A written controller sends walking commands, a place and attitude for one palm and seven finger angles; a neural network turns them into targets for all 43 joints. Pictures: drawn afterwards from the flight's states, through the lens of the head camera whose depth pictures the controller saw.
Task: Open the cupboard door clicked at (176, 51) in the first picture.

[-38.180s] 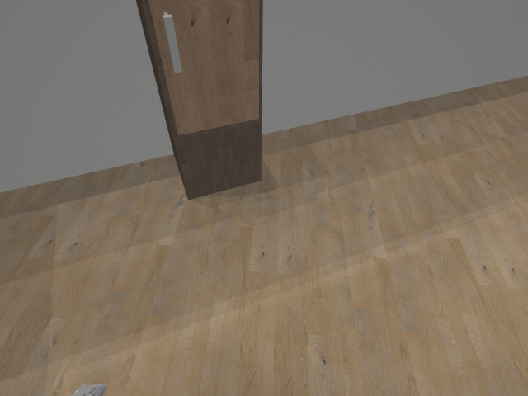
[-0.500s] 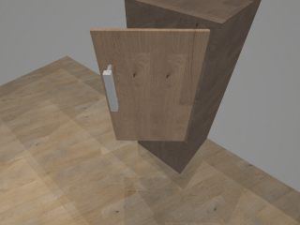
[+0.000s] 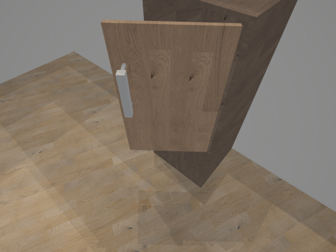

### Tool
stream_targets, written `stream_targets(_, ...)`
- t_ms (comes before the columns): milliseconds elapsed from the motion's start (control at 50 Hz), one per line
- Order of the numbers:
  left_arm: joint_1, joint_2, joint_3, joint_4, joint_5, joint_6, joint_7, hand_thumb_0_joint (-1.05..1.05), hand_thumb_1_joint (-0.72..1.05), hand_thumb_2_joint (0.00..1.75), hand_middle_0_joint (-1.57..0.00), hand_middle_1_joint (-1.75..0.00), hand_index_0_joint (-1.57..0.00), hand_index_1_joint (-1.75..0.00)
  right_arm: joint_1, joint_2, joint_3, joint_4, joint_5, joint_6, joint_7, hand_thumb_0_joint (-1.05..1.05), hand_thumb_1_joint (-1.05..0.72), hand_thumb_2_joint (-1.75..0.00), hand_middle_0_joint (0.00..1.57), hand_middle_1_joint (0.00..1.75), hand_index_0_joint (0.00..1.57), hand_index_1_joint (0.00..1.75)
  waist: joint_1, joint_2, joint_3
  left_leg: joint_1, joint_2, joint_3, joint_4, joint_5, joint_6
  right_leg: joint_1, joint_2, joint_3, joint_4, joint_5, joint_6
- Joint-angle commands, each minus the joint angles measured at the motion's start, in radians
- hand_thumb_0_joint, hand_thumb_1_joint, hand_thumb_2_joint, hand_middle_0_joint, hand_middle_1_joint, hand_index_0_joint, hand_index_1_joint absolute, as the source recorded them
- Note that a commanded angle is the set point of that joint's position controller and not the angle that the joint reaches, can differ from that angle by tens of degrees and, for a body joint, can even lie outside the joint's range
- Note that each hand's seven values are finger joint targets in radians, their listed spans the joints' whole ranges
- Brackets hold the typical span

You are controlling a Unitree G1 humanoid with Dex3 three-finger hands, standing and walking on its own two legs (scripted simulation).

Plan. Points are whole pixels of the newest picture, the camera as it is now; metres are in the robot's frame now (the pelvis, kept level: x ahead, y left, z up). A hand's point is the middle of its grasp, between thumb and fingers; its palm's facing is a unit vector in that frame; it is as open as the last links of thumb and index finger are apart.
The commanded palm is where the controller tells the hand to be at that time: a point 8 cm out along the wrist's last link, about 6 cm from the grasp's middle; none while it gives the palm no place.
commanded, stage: look again from close up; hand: left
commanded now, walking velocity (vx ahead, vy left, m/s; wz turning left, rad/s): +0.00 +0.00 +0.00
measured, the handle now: (126, 91) +0.58 +0.17 +0.04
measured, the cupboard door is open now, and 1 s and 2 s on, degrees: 39 39 39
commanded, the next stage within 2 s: raise the hand with hooked fingers in 0.46 s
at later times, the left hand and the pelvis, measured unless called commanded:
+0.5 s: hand out of the picture +0.05 +0.19 -0.18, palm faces +0.02 -0.98 -0.20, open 7.3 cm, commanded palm none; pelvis +0.04 +0.02 +0.00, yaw +0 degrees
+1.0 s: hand (92, 237) +0.17 +0.19 -0.07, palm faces +0.10 -1.00 +0.00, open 8.7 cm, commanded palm +0.17 +0.26 -0.03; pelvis +0.00 -0.02 -0.07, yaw +3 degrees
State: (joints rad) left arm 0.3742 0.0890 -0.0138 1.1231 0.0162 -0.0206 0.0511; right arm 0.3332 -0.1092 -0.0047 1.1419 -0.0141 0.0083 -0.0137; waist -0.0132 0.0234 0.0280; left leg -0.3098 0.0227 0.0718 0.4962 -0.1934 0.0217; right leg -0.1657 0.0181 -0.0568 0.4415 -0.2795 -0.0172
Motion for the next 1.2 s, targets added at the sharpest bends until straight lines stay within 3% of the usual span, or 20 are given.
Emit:
stream_targets(0, -0.001, 0.138, 0.023, -0.082, 0.002, -0.037, 0.007, 0.00, 0.90, 0.90, -0.20, -0.30, -0.20, -0.30, 0.085, -0.062, -0.007, -0.079, -0.010, -0.026, 0.008, 0.00, -0.90, -0.90, 0.20, 0.30, 0.20, 0.30, -0.043, 0.041, 0.008, 0.074, 0.035, -0.085, 0.036, -0.015, -0.005, -0.177, -0.156, 0.137, -0.107, -0.103, -0.077)
stream_targets(100, 0.048, 0.096, 0.015, -0.063, 0.003, -0.024, 0.002, 0.00, 0.90, 0.90, -0.20, -0.30, -0.20, -0.30, 0.036, -0.099, -0.001, -0.105, -0.002, -0.047, -0.006, 0.00, -0.90, -0.90, 0.20, 0.30, 0.20, 0.30, 0.009, 0.002, 0.046, 0.000, 0.082, -0.157, -0.072, 0.038, 0.043, -0.088, -0.091, 0.079, -0.008, 0.014, -0.043)
stream_targets(180, 0.040, 0.107, 0.016, -0.068, 0.000, -0.018, 0.002, 0.00, 0.90, 0.90, -0.20, -0.30, -0.20, -0.30, 0.025, -0.122, -0.001, -0.102, 0.001, -0.048, -0.008, 0.00, -0.90, -0.90, 0.20, 0.30, 0.20, 0.30, 0.014, -0.071, 0.055, 0.026, 0.078, -0.152, -0.089, 0.073, 0.044, -0.077, -0.097, 0.080, -0.012, 0.039, -0.030)
stream_targets(480, -0.007, 0.184, 0.027, -0.084, -0.001, -0.004, -0.001, 0.00, 0.90, 0.90, -0.20, -0.30, -0.20, -0.30, -0.051, -0.172, -0.004, -0.087, 0.001, -0.050, -0.016, 0.00, -0.90, -0.90, 0.20, 0.30, 0.20, 0.30, 0.017, -0.011, -0.015, 0.149, 0.082, -0.118, -0.073, 0.262, 0.041, -0.018, -0.121, 0.082, -0.025, 0.175, -0.013)
stream_targets(540, 0.030, 0.175, 0.017, -0.075, 0.013, -0.014, 0.032, 0.00, 0.90, 0.90, -0.20, -0.30, -0.20, -0.30, -0.094, -0.196, -0.004, -0.153, 0.011, -0.044, -0.010, 0.00, -0.90, -0.90, 0.20, 0.30, 0.20, 0.30, 0.026, -0.052, 0.065, 0.091, 0.102, -0.121, 0.082, 0.379, 0.018, -0.090, -0.142, 0.133, -0.062, 0.339, 0.001)
stream_targets(560, -0.699, 0.470, 0.227, -1.663, -0.168, -0.206, 0.037, 0.00, 0.88, 0.89, -0.20, -0.32, -0.20, -0.32, -0.046, -0.350, -0.064, -0.491, 0.054, -0.188, -0.032, 0.00, -0.90, -0.90, 0.20, 0.30, 0.20, 0.30, -0.088, 0.154, -0.466, 0.412, 0.015, -0.138, -0.013, 0.518, -0.013, -0.097, -0.051, -0.002, 0.058, 0.423, -0.021)
stream_targets(580, -0.207, 0.365, 0.172, -1.419, -0.098, -0.157, 0.058, 0.00, 0.85, 0.88, -0.20, -0.33, -0.20, -0.33, -0.108, -0.243, -0.001, -0.433, 0.044, -0.295, -0.064, 0.00, -0.90, -0.90, 0.20, 0.30, 0.20, 0.30, 0.012, 0.353, -0.452, 0.591, 0.092, -0.189, -0.095, 0.655, -0.038, -0.186, -0.018, -0.013, 0.222, 0.128, -0.024)
stream_targets(600, -0.155, 0.300, 0.124, -1.331, -0.105, -0.104, 0.099, 0.00, 0.83, 0.87, -0.21, -0.34, -0.21, -0.34, -0.110, -0.232, -0.018, -0.367, 0.045, -0.313, -0.071, 0.00, -0.90, -0.90, 0.20, 0.30, 0.20, 0.30, 0.006, 0.310, -0.403, 0.464, 0.073, -0.174, -0.103, 0.590, -0.081, -0.202, -0.026, -0.007, 0.260, -0.019, -0.014)
stream_targets(620, 0.134, 0.019, -0.035, -1.088, -0.134, -0.012, 0.084, 0.00, 0.81, 0.86, -0.21, -0.36, -0.21, -0.36, -0.078, -0.184, -0.017, -0.363, 0.059, -0.301, -0.056, 0.00, -0.90, -0.90, 0.20, 0.30, 0.20, 0.30, -0.029, 0.173, -0.223, 0.382, 0.077, -0.176, -0.123, 0.491, -0.055, -0.281, -0.020, -0.016, 0.257, -0.069, 0.002)
stream_targets(640, -0.066, 0.075, 0.015, -1.241, -0.171, -0.043, 0.068, 0.00, 0.78, 0.85, -0.21, -0.37, -0.21, -0.37, -0.105, -0.236, -0.039, -0.441, 0.055, -0.296, -0.043, 0.00, -0.90, -0.90, 0.20, 0.30, 0.20, 0.30, -0.029, 0.092, -0.097, 0.233, 0.071, -0.177, -0.101, 0.352, -0.045, -0.284, -0.032, -0.020, 0.218, -0.079, 0.003)
stream_targets(680, -0.060, 0.128, 0.088, -1.136, -0.168, -0.147, 0.018, 0.00, 0.74, 0.83, -0.21, -0.40, -0.21, -0.40, -0.138, -0.267, -0.053, -0.495, 0.033, -0.298, -0.044, 0.00, -0.90, -0.90, 0.20, 0.30, 0.20, 0.30, -0.041, -0.101, 0.005, 0.022, 0.021, -0.153, 0.009, -0.017, -0.025, -0.341, -0.016, -0.048, 0.114, -0.076, -0.002)
stream_targets(700, 0.060, 0.140, 0.142, -0.994, -0.174, -0.193, -0.017, 0.00, 0.71, 0.82, -0.21, -0.42, -0.21, -0.42, -0.149, -0.267, -0.058, -0.520, 0.034, -0.289, -0.040, 0.00, -0.90, -0.90, 0.20, 0.30, 0.20, 0.30, -0.010, -0.150, 0.039, -0.075, -0.005, -0.130, 0.056, -0.089, -0.025, -0.356, -0.016, -0.052, 0.094, -0.094, -0.006)
stream_targets(740, 0.231, 0.115, 0.192, -0.888, -0.219, -0.330, -0.123, 0.00, 0.67, 0.80, -0.22, -0.45, -0.22, -0.45, -0.188, -0.263, -0.062, -0.569, 0.022, -0.272, -0.027, 0.00, -0.90, -0.90, 0.20, 0.30, 0.20, 0.30, 0.042, -0.260, -0.038, -0.196, -0.021, -0.106, 0.178, -0.047, -0.023, -0.424, -0.004, -0.048, 0.202, -0.055, -0.012)
stream_targets(780, 0.230, 0.120, 0.189, -0.893, -0.253, -0.474, -0.261, 0.00, 0.62, 0.78, -0.22, -0.48, -0.22, -0.48, -0.225, -0.269, -0.076, -0.609, 0.018, -0.269, -0.010, 0.00, -0.90, -0.90, 0.20, 0.30, 0.20, 0.30, 0.058, -0.317, -0.097, -0.320, -0.029, -0.077, 0.285, -0.053, -0.033, -0.480, -0.009, -0.028, 0.314, -0.029, -0.011)
stream_targets(860, 0.131, 0.271, 0.314, -0.922, -0.299, -0.531, -0.425, 0.00, 0.53, 0.74, -0.23, -0.54, -0.23, -0.54, -0.255, -0.282, -0.083, -0.732, 0.052, -0.267, -0.002, 0.00, -0.90, -0.90, 0.20, 0.30, 0.20, 0.30, 0.078, -0.059, -0.209, -0.408, -0.059, -0.037, 0.386, -0.144, -0.020, -0.471, -0.039, 0.084, 0.348, -0.147, -0.015)
stream_targets(900, -0.002, 0.353, 0.373, -1.091, -0.334, -0.514, -0.419, 0.00, 0.48, 0.72, -0.23, -0.57, -0.23, -0.57, -0.241, -0.278, -0.079, -0.765, 0.051, -0.263, -0.018, 0.00, -0.90, -0.90, 0.20, 0.30, 0.20, 0.30, 0.070, 0.041, -0.278, -0.403, -0.052, -0.037, 0.415, -0.170, -0.010, -0.480, -0.037, 0.127, 0.344, -0.224, -0.008)
stream_targets(980, -0.196, 0.369, 0.376, -1.437, -0.351, -0.607, -0.336, 0.00, 0.39, 0.68, -0.24, -0.63, -0.24, -0.63, -0.174, -0.234, -0.063, -0.753, 0.040, -0.280, -0.050, 0.00, -0.90, -0.90, 0.20, 0.30, 0.20, 0.30, 0.009, 0.154, -0.389, -0.324, -0.020, -0.070, 0.469, -0.126, 0.013, -0.493, -0.029, 0.169, 0.335, -0.209, 0.000)
stream_targets(1040, -0.227, 0.332, 0.294, -1.422, -0.344, -0.654, -0.343, 0.00, 0.32, 0.65, -0.24, -0.68, -0.24, -0.68, -0.150, -0.244, -0.051, -0.694, 0.038, -0.301, -0.070, 0.00, -0.90, -0.90, 0.20, 0.30, 0.20, 0.30, -0.053, 0.094, -0.304, -0.382, -0.005, -0.094, 0.517, -0.141, 0.018, -0.552, -0.024, 0.185, 0.340, -0.197, 0.005)
stream_targets(1100, -0.217, 0.350, 0.279, -1.210, -0.360, -0.591, -0.436, 0.00, 0.25, 0.62, -0.25, -0.72, -0.25, -0.72, -0.138, -0.273, -0.036, -0.655, 0.053, -0.308, -0.081, 0.00, -0.90, -0.90, 0.20, 0.30, 0.20, 0.30, -0.081, 0.008, -0.210, -0.467, -0.001, -0.113, 0.547, -0.161, 0.022, -0.558, -0.032, 0.218, 0.314, -0.171, 0.043)
stream_targets(1180, -0.159, 0.426, 0.358, -1.040, -0.380, -0.361, -0.538, 0.00, 0.15, 0.58, -0.25, -0.78, -0.25, -0.78, -0.148, -0.294, -0.033, -0.691, 0.076, -0.289, -0.096, 0.00, -0.90, -0.90, 0.20, 0.30, 0.20, 0.30, -0.015, -0.040, -0.266, -0.458, -0.018, -0.104, 0.479, -0.131, 0.024, -0.418, -0.065, 0.241, 0.252, -0.120, 0.064)
